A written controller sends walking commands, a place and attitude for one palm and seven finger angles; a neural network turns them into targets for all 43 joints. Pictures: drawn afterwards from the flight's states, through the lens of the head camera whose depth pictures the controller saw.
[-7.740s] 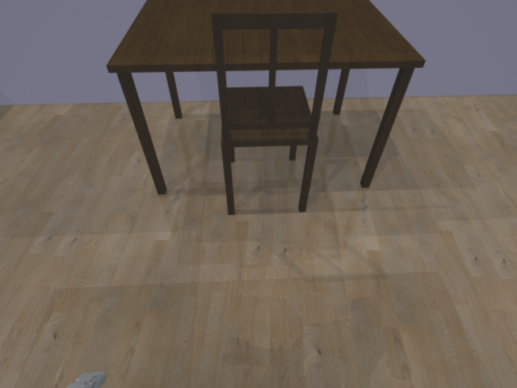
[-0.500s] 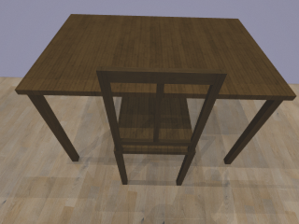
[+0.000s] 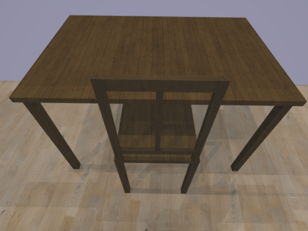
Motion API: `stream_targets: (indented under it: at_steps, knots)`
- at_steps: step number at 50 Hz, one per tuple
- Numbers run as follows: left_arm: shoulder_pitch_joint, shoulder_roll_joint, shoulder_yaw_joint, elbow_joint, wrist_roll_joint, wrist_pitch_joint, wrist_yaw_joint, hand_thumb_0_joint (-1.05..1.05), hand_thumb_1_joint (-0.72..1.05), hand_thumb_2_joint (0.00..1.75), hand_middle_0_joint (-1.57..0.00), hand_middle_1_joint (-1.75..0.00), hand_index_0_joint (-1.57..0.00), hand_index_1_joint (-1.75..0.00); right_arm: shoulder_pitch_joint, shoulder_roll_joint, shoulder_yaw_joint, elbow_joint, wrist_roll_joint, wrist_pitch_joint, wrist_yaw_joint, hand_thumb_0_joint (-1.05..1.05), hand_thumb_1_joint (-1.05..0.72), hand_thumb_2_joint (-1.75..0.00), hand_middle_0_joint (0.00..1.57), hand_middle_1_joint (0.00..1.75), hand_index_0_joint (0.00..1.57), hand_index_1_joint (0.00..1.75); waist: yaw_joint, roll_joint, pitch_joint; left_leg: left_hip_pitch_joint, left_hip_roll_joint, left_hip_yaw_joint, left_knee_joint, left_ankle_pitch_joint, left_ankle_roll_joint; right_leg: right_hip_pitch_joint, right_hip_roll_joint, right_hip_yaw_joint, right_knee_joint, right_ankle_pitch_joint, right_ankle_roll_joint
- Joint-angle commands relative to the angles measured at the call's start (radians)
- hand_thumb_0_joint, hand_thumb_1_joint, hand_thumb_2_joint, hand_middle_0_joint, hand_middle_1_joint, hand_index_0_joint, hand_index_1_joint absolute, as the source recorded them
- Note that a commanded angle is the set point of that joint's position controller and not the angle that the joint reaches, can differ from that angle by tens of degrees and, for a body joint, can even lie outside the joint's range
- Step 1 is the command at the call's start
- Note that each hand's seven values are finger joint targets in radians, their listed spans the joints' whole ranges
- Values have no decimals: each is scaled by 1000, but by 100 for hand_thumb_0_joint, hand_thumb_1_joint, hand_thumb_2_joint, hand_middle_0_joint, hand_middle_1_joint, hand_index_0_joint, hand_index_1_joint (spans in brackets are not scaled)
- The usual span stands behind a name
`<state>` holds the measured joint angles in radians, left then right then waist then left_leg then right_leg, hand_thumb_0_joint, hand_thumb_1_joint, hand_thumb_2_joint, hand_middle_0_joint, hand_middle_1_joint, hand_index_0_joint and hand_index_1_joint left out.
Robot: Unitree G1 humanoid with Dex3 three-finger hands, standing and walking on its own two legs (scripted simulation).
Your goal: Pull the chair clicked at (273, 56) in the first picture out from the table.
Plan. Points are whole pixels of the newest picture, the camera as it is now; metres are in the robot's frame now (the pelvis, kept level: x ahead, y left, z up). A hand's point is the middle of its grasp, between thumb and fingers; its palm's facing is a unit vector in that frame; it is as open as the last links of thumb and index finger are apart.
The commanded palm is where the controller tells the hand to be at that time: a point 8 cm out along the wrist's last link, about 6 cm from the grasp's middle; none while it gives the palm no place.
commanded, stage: come to a stop and stand still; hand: left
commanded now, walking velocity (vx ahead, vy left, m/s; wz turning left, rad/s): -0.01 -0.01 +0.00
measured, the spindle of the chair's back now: (158, 125) +0.47 +0.02 -0.06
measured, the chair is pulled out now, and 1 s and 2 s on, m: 0.00 0.00 0.00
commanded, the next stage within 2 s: look again from close up in 0.76 s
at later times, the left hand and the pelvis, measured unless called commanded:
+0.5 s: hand out of the picture +0.00 +0.22 -0.17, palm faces +0.01 -0.97 -0.26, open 7.4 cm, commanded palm none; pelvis -0.06 +0.03 -0.01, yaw +1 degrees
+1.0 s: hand out of the picture -0.05 +0.22 -0.18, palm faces -0.01 -0.97 -0.22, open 7.4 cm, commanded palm none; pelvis -0.05 +0.04 +0.00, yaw -1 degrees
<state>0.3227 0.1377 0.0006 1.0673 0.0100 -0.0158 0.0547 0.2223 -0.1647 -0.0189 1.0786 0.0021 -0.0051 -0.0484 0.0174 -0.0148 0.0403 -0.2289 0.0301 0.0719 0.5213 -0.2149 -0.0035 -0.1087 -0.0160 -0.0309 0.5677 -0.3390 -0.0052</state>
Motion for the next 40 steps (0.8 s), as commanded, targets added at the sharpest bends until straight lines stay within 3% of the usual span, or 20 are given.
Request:
stream_targets:
  at_steps: [1,2,3,4,5,6,7,8,9,10,11,14,16,18,19,21,29,40]
  knots:
    - [86,125,35,-35,6,7,7,0,90,90,-20,-30,-20,-30,51,-99,-20,-50,-7,-3,1,0,-90,-90,20,30,20,30,-4,21,-23,112,88,-56,-18,501,51,-90,-101,63,-75,514,-14]
    - [86,125,34,-40,7,8,6,0,90,90,-20,-30,-20,-30,42,-97,-18,-58,-6,-2,3,0,-90,-90,20,30,20,30,-4,14,-20,94,82,-59,-26,432,46,-86,-104,74,-93,489,-17]
    - [10,266,12,-122,6,-9,2,0,90,90,-20,-30,-20,-30,-26,-160,-21,-129,-24,-11,18,0,-90,-90,20,30,20,30,-21,85,104,72,25,-91,-51,408,62,-174,-38,35,-100,430,-22]
    - [29,199,33,-138,10,-4,9,0,90,90,-20,-30,-20,-30,2,-131,-49,-138,-17,-23,27,0,-90,-90,20,30,20,30,-10,108,23,53,102,-115,-20,380,38,-203,-70,86,-84,195,-26]
    - [25,171,29,-127,9,-8,10,0,90,90,-20,-30,-20,-30,-21,-117,-45,-136,-18,-18,28,0,-90,-90,20,30,20,30,-7,113,-14,67,95,-117,1,393,32,-180,-75,109,-113,230,-38]
    - [27,178,26,-131,7,-14,12,0,90,90,-20,-30,-20,-30,-20,-113,-38,-139,-18,-14,28,0,-90,-90,20,30,20,30,-10,63,-66,85,77,-100,51,421,27,-119,-94,112,-123,398,-40]
    - [36,187,33,-137,8,-15,13,0,90,90,-20,-30,-20,-30,-30,-105,-42,-154,-13,-7,34,0,-90,-90,20,30,20,30,-7,43,-115,64,55,-75,91,369,23,-75,-121,123,-118,529,-37]
    - [31,204,41,-142,9,-16,16,0,90,90,-20,-30,-20,-30,-29,-97,-37,-169,-17,-1,35,0,-90,-90,20,30,20,30,-10,-76,-151,9,37,-52,106,262,19,2,-135,137,-89,674,-39]
    - [3,200,45,-154,6,-13,18,0,90,90,-20,-30,-20,-30,-36,-102,-37,-180,-21,5,34,0,-90,-90,20,30,20,30,-13,-138,-135,-50,13,-47,100,110,14,32,-164,146,-85,695,-55]
    - [-16,198,47,-166,7,-9,18,0,90,90,-20,-30,-20,-30,-53,-96,-37,-187,-22,11,36,0,-90,-90,20,30,20,30,-15,-163,-96,-78,0,-47,100,10,11,13,-176,154,-97,652,-65]
    - [-31,198,46,-177,10,-5,17,0,90,90,-20,-30,-20,-30,-57,-98,-38,-188,-22,16,38,0,-90,-90,20,30,20,30,-19,-147,-75,-78,-3,-48,100,-18,9,-18,-179,159,-108,580,-71]
    - [-71,204,45,-201,11,4,13,0,90,90,-20,-30,-20,-30,-49,-111,-34,-179,-23,21,46,0,-90,-90,20,30,20,30,-32,-110,-1,-16,10,-57,52,35,12,-141,-146,128,-135,323,-49]
    - [-84,203,45,-209,12,10,9,0,90,90,-20,-30,-20,-30,-50,-130,-38,-178,-22,23,49,0,-90,-90,20,30,20,30,-37,-47,52,-12,32,-87,17,11,18,-218,-116,107,-152,107,-33]
    - [-71,198,42,-207,16,13,5,0,90,90,-20,-30,-20,-30,-53,-144,-33,-173,-23,22,51,0,-90,-90,20,30,20,30,-26,11,73,-26,56,-117,-40,-15,32,-217,-81,86,-153,15,-24]
    - [-64,197,41,-204,15,13,4,0,90,90,-20,-30,-20,-30,-51,-146,-33,-173,-22,22,51,0,-90,-90,20,30,20,30,-26,10,72,-40,60,-130,-63,-52,35,-213,-72,76,-154,-23,-19]
    - [-57,192,39,-194,13,12,2,0,90,90,-20,-30,-20,-30,-49,-155,-33,-169,-22,19,51,0,-90,-90,20,30,20,30,-24,45,53,-36,69,-150,-97,-77,41,-202,-59,59,-136,-32,-13]
    - [-18,177,27,-144,13,7,-8,0,90,90,-20,-30,-20,-30,-28,-155,-24,-136,-15,5,47,0,-90,-90,20,30,20,30,-15,65,-25,23,81,-157,-161,-80,48,-154,-65,45,-145,17,-1]
    - [7,164,15,-64,11,0,-8,0,90,90,-20,-30,-20,-30,11,-138,-17,-64,-6,-3,43,0,-90,-90,20,30,20,30,-21,1,-22,79,70,-123,-137,55,43,-149,-90,63,-169,113,3]
